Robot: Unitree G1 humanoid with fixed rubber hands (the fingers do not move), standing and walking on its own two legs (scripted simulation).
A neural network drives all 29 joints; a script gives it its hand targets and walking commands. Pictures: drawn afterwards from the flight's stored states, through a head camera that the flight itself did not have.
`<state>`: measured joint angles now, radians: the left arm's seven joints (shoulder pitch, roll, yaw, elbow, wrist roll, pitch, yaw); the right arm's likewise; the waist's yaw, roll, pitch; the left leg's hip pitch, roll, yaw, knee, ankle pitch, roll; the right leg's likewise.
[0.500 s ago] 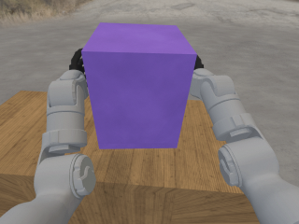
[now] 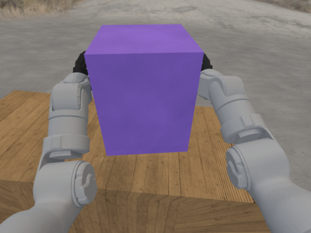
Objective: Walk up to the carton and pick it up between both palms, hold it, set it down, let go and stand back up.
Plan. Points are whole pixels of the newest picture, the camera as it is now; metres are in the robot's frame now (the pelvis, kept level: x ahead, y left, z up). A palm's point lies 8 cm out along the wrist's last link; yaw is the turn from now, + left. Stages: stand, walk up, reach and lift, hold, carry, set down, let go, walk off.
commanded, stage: hold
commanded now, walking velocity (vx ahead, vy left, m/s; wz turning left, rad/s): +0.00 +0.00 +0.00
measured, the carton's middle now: (144, 88) +0.39 +0.00 +0.26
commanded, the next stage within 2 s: none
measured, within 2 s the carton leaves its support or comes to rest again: neither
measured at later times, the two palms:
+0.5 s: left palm (84, 79) +0.38 +0.14 +0.29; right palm (206, 82) +0.37 -0.16 +0.28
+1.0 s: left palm (81, 81) +0.38 +0.14 +0.28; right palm (204, 79) +0.37 -0.15 +0.29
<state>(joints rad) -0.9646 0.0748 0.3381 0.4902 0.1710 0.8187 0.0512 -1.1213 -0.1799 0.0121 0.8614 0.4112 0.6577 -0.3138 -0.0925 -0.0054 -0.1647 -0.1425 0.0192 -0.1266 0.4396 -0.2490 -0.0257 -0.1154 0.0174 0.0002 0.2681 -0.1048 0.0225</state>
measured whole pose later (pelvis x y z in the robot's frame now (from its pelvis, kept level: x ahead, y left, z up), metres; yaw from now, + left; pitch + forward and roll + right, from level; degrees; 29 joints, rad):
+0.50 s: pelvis +0.00 -0.01 +0.00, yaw +0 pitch -3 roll -2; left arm -0.96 0.05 0.39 0.48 0.16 0.82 0.05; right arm -1.08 -0.19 0.06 0.79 0.41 0.69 -0.32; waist -0.07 0.04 -0.16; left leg -0.12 0.03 -0.13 0.42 -0.24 -0.03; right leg -0.11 0.03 0.01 0.27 -0.11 0.01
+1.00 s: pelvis +0.00 +0.00 +0.00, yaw +0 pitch -2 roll -2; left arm -0.97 0.07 0.34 0.50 0.17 0.82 0.06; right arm -1.12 -0.18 0.02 0.86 0.42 0.66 -0.31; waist -0.09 0.00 -0.17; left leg -0.15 0.02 -0.13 0.44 -0.25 -0.02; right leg -0.12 0.02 0.01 0.27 -0.11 0.02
